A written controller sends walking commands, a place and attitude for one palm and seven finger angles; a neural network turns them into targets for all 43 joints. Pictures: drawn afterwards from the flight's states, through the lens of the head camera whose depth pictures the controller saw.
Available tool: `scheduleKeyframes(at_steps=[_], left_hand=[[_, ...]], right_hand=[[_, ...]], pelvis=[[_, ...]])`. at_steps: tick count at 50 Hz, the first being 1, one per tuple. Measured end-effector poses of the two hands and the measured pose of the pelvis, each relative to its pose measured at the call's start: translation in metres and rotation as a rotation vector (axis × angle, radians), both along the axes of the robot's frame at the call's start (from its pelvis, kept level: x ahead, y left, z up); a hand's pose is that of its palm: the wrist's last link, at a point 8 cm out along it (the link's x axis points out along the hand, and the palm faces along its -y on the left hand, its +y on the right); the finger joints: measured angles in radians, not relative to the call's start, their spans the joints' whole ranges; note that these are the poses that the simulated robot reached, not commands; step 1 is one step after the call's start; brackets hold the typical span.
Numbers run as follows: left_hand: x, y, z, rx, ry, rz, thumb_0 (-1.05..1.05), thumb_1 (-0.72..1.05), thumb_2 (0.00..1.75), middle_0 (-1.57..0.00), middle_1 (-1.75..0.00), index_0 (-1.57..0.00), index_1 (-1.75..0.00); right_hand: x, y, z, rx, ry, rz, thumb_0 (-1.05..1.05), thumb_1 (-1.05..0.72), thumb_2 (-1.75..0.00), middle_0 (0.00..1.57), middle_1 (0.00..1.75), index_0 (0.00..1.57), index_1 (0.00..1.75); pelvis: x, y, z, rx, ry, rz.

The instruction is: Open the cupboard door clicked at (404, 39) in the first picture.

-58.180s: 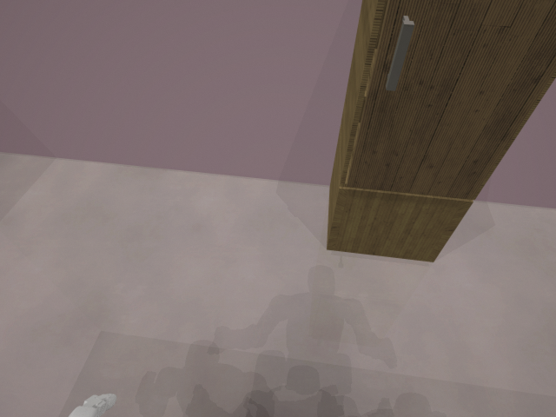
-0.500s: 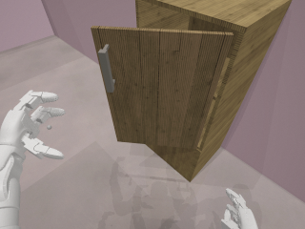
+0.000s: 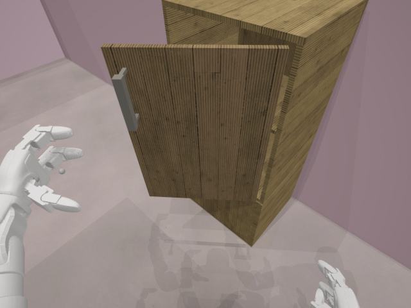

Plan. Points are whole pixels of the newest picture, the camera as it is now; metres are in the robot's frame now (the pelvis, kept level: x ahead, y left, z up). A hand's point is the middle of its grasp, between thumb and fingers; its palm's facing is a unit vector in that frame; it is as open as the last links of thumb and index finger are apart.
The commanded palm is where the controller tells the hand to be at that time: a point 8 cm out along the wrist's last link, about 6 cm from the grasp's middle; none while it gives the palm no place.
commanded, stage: raise the hand with hooked fingers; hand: left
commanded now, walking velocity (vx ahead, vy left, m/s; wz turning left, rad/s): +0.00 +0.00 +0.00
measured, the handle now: (128, 100) +0.55 +0.24 +0.13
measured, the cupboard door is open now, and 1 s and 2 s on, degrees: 38 38 38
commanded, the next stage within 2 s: move the hooked fingers beside the handle in 0.06 s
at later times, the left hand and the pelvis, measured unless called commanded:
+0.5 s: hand (74, 156) +0.33 +0.27 +0.15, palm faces +0.05 -1.00 -0.04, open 14.0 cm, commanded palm +0.31 +0.33 +0.15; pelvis +0.00 +0.00 +0.00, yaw +0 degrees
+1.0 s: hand (77, 137) +0.39 +0.29 +0.15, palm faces +0.05 -1.00 -0.01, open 14.0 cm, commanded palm +0.37 +0.34 +0.14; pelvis +0.00 +0.02 +0.00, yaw -1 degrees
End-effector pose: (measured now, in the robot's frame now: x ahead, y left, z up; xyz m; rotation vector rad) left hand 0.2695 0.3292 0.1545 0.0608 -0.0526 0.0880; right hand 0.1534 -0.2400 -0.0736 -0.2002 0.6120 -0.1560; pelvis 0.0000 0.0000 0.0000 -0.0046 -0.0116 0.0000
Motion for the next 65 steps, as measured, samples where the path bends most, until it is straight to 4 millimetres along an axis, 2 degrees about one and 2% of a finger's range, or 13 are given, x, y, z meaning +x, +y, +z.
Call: scheduleKeyframes(at_steps=[9,17,23,30,39,44,51,59,65], left_hand=[[0.005,-0.012,-0.005,-0.012,0.028,-0.026,-0.01,-0.50,0.30,-0.30,-1.20,-0.30,-1.20],[0.016,0.001,-0.006,-0.015,0.032,0.017,-0.01,-0.50,0.30,-0.30,-1.20,-0.31,-1.20],[0.032,-0.001,-0.002,-0.012,0.021,-0.028,-0.01,-0.50,0.30,-0.30,-1.20,-0.30,-1.20],[0.057,0.000,-0.009,-0.030,0.051,-0.037,-0.01,-0.50,0.30,-0.30,-1.20,-0.30,-1.20],[0.074,0.006,-0.006,-0.039,0.021,-0.035,-0.01,-0.50,0.30,-0.30,-1.20,-0.30,-1.20],[0.083,0.013,-0.010,-0.034,0.056,-0.029,-0.01,-0.50,0.30,-0.30,-1.20,-0.30,-1.20],[0.097,0.016,-0.006,-0.051,0.017,-0.041,-0.01,-0.50,0.30,-0.30,-1.20,-0.30,-1.20],[0.119,0.014,-0.010,-0.049,0.060,-0.053,-0.01,-0.50,0.30,-0.30,-1.20,-0.30,-1.20],[0.133,0.011,-0.006,-0.052,0.022,-0.051,-0.01,-0.50,0.30,-0.30,-1.20,-0.30,-1.20]], right_hand=[[0.010,-0.003,-0.002,0.021,-0.016,0.000,0.01,-0.91,-0.89,0.21,0.30,0.20,0.30],[0.006,-0.009,-0.005,0.001,0.018,-0.008,0.01,-0.91,-0.89,0.21,0.30,0.20,0.30],[-0.004,-0.013,-0.010,-0.014,0.056,-0.031,0.01,-0.91,-0.89,0.21,0.30,0.20,0.30],[-0.023,-0.015,-0.014,-0.021,0.109,-0.066,0.01,-0.91,-0.89,0.21,0.30,0.20,0.30],[-0.044,-0.010,-0.018,-0.025,0.171,-0.093,0.01,-0.91,-0.89,0.21,0.30,0.20,0.30],[-0.051,-0.007,-0.021,-0.031,0.203,-0.097,0.01,-0.91,-0.89,0.21,0.30,0.20,0.30],[-0.058,-0.003,-0.022,-0.046,0.242,-0.099,0.01,-0.91,-0.89,0.21,0.30,0.20,0.30],[-0.071,-0.003,-0.026,-0.057,0.296,-0.110,0.01,-0.91,-0.89,0.21,0.30,0.21,0.30],[-0.087,-0.004,-0.029,-0.060,0.350,-0.129,0.01,-0.91,-0.89,0.21,0.30,0.21,0.30]], pelvis=[[0.003,-0.005,-0.001,0.006,0.011,-0.005],[0.003,-0.008,-0.002,0.006,0.017,0.000],[0.003,-0.005,-0.003,0.003,0.028,0.001],[0.004,0.000,-0.003,0.002,0.049,-0.010],[0.006,0.009,-0.004,-0.002,0.060,-0.017],[0.005,0.014,-0.004,-0.006,0.070,-0.014],[0.004,0.019,-0.005,-0.011,0.083,-0.011],[0.001,0.024,-0.006,-0.015,0.104,-0.008],[0.003,0.024,-0.007,-0.015,0.119,-0.014]])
